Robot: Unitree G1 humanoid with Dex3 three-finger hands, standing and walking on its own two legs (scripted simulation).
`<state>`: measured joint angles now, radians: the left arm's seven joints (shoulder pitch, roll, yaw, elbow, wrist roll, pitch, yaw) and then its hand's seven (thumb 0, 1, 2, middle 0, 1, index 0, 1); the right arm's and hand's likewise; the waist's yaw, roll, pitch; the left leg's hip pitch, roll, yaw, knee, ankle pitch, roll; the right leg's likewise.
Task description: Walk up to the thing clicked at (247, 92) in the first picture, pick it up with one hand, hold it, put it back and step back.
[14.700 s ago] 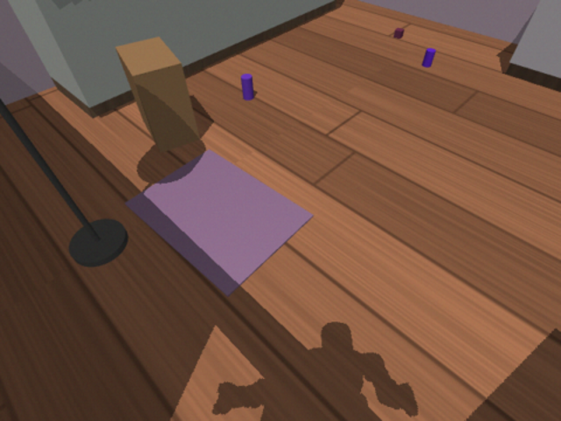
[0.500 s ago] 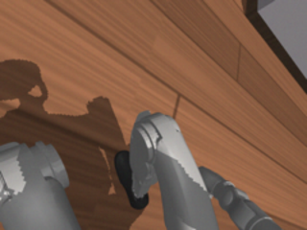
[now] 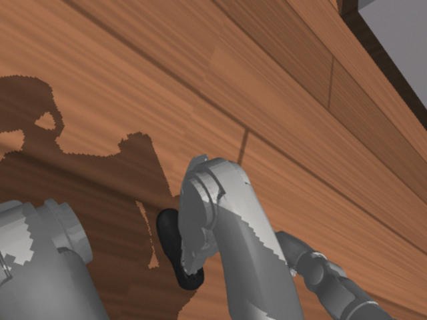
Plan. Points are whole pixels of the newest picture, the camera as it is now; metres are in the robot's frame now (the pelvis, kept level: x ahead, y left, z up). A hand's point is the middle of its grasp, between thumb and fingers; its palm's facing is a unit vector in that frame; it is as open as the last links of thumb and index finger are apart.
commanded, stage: close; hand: left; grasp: from the side
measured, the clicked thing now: out of the picture +0.47 +0.34 -0.21
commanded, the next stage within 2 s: settle in 0.12 s
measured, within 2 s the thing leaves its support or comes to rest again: leaves its support in 0.60 s
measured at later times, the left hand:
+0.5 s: hand out of the picture +0.46 +0.34 -0.17, palm faces +0.48 -0.88 -0.03, open 10.5 cm
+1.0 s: hand out of the picture +0.43 +0.36 -0.07, palm faces +0.44 -0.90 -0.07, open 10.6 cm
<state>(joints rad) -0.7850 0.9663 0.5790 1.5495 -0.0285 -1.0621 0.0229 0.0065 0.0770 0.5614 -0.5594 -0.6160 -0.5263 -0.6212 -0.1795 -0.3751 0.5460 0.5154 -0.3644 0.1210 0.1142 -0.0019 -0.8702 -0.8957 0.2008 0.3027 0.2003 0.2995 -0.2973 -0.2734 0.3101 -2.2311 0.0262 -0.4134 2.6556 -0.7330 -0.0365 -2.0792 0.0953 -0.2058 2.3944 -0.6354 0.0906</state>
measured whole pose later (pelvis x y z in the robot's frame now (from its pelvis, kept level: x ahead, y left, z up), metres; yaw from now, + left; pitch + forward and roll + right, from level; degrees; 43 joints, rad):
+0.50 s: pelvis +0.00 +0.00 +0.01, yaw +0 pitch +16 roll -18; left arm -0.81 0.98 0.57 1.50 -0.03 -1.00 0.01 0.01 -0.39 0.95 -0.67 -1.06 -0.67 -1.09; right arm -0.18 -0.37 0.55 0.51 -0.36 0.13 0.11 0.00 -0.90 -0.90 0.20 0.30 0.20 0.30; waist -0.29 -0.28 0.32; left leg -2.23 0.03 -0.41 2.64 -0.73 -0.03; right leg -2.07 0.09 -0.21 2.38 -0.64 0.09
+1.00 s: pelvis +0.00 -0.01 +0.03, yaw +3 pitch +22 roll -15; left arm -0.70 0.77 0.54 1.10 -0.07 -0.72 -0.10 0.00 -0.46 1.04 -0.69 -1.07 -0.69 -1.10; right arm -0.01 -0.34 0.34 0.57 -0.23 0.15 0.11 0.00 -0.90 -0.90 0.20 0.30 0.20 0.30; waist -0.22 -0.12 0.14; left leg -2.26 0.02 -0.31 2.53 -0.70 -0.02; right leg -2.11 0.04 -0.15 2.34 -0.66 0.07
